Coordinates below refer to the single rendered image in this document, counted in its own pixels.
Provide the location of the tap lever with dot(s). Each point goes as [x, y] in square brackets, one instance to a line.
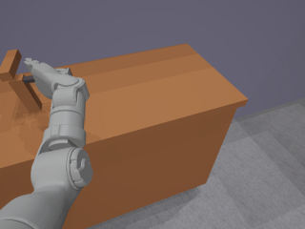
[29, 78]

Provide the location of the left robot hand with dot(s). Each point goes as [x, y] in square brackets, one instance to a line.
[43, 75]

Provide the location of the robot left upper arm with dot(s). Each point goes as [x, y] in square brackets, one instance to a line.
[57, 177]

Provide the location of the left robot forearm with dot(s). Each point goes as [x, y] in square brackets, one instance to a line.
[67, 115]

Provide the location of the counter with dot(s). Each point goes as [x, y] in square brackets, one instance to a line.
[155, 122]

